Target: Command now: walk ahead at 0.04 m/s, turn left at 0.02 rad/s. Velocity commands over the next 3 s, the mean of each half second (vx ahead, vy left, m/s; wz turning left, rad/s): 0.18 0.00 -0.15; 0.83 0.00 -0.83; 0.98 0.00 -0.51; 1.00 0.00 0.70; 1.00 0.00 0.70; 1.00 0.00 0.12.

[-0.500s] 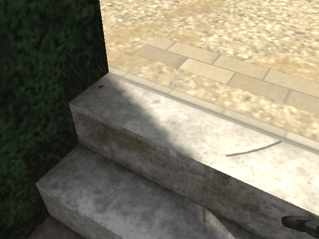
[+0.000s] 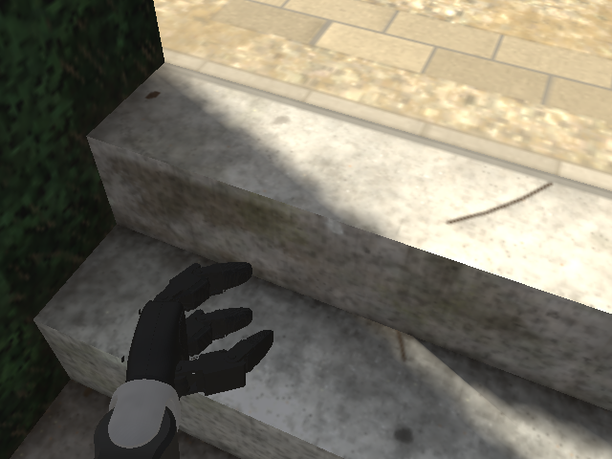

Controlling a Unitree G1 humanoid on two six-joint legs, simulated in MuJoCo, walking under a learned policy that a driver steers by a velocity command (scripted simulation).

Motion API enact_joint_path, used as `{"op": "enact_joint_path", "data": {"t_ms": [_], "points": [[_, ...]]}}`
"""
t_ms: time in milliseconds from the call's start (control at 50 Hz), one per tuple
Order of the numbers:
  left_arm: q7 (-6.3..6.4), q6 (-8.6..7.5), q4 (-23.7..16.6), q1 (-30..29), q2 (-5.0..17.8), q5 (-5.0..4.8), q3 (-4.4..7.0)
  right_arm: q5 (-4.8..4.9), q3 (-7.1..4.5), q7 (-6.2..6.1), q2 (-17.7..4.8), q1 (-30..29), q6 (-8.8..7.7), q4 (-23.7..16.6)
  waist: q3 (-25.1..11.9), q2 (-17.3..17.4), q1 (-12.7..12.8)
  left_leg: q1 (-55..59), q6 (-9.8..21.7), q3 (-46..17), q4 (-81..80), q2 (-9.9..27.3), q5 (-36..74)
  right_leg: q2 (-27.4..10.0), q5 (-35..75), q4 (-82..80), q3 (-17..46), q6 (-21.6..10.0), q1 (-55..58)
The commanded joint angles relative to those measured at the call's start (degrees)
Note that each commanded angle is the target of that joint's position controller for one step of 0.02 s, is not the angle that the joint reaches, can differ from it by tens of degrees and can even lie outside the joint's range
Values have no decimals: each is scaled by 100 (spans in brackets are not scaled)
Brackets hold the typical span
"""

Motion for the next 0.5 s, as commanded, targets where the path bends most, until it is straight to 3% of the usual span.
{"op": "enact_joint_path", "data": {"t_ms": [20,40,60,80,100,120,160,180,200,240,260,280,300,320,340,360,380,400,420,440,460,480,500], "points": [[-157,-116,314,455,-122,-25,-84,-115,-172,-17,-1147,959,-229,3,-2245,-639,179,2248,685,-2086,171,1210,5984,803,276,3248,1000,482,-1070],[-141,-94,501,624,63,5,-103,72,-125,-14,-910,658,-216,-19,-2214,-1026,205,2452,507,-1914,72,972,4464,706,1189,2296,1077,510,-1211],[-59,-7,293,393,-250,7,-212,207,-115,-134,-967,298,-201,-70,-2003,-543,325,2030,644,-2569,-672,1223,2577,475,1556,1532,990,593,-1122],[-20,133,293,180,-307,-36,-187,177,-2,-264,-683,-230,-210,-206,-1514,-684,339,1356,636,-3104,-1291,1346,347,377,2581,1038,1218,574,-757],[-11,279,588,260,-89,-17,-76,143,141,-370,-308,-536,-235,-287,-1147,-733,325,974,429,-2935,-1467,1089,-919,490,3628,274,1202,604,-299],[4,405,923,607,31,1,64,132,201,-394,-143,-653,-260,-323,-934,-248,374,623,288,-2773,-1546,898,-1657,626,4231,-51,1146,623,145],[132,481,1304,993,310,149,229,37,240,-447,37,-856,-263,-583,-772,401,323,438,203,-2571,-1541,841,-2179,807,4721,-275,1273,606,528],[210,486,1382,1076,397,200,258,-20,247,-429,45,-1054,-258,-732,-864,410,234,425,232,-2413,-1520,787,-2255,911,4837,-583,1211,587,783],[257,502,1370,1018,373,208,224,20,198,-420,32,-1146,-254,-839,-689,584,259,247,156,-2136,-1494,613,-2329,873,4789,-2081,1182,553,1177],[304,580,1497,841,372,174,177,32,119,-453,-47,-957,-115,-1004,-420,1038,12,76,57,-1978,-1757,505,-2595,1069,3901,-3876,981,476,1870],[304,651,1685,1041,449,175,178,21,35,-479,-145,-866,-23,-1136,-289,1304,-83,58,4,-1843,-1923,417,-2710,1172,3089,-5034,853,346,2268],[271,666,1829,1156,578,265,154,96,-67,-502,-296,-678,81,-1216,39,1664,-289,178,-111,-1744,-2238,281,-2661,1291,2227,-6282,639,177,2380],[165,659,2077,1484,680,380,139,70,-70,-544,-138,-571,120,-1325,145,1798,-333,496,-299,-1456,-2531,131,-2645,1327,1613,-7614,421,20,2588],[103,622,2326,1901,798,493,133,129,-85,-544,-4,-328,77,-1239,-57,1503,-383,830,-368,-1296,-2725,155,-2831,1704,1524,-8485,-360,-132,2869],[53,565,2534,2196,1220,570,244,271,-300,-566,-514,-363,56,-1248,13,1171,-363,482,-305,-1207,-2159,102,-3119,1646,2189,-8706,-346,-536,3347],[-35,460,2600,2372,1217,669,210,407,-410,-597,-613,-460,6,-1321,160,628,-195,-12,-509,-719,-1471,-277,-3205,1557,2333,-9228,-144,-991,3605],[-116,275,2735,2972,768,571,107,435,-412,-513,-529,-929,-64,-1391,-209,-541,262,-1019,-449,-442,997,-487,-3224,949,2507,-9181,953,-1503,4341],[-75,39,2567,2936,912,397,144,497,-225,-235,68,-1543,-214,-1582,-246,-2421,537,-2011,-494,182,4756,-774,-2420,96,1763,-8869,2695,-1915,3791],[41,-288,2115,1936,1663,153,328,556,-113,-37,311,-1275,-351,-1800,358,-2893,-1,-3045,-465,-1500,6332,-212,-1142,-700,-33,-9555,4993,-2394,2382],[186,-398,1740,1114,1641,92,350,490,-182,134,8,-643,-436,-1775,329,-2214,-417,-3497,-561,-1625,6994,-225,-1013,-564,251,-9526,4650,-2174,2650],[227,-303,1555,1178,1484,100,324,399,-171,205,-272,-565,-505,-1515,12,-1063,-271,-3626,-673,-920,6512,-421,-1043,-88,785,-9271,3836,-2096,3150],[251,-206,1611,2330,1541,84,364,304,-24,222,-81,-1248,-611,-1693,-326,-569,294,-3892,-715,-707,5634,-314,-1465,-9,1129,-9158,3841,-2054,4175],[292,-158,1604,2914,1595,97,404,302,69,260,22,-1948,-735,-1877,-342,-205,597,-3935,-794,-507,4508,-223,-1656,25,1184,-9281,3945,-1999,4629]]}}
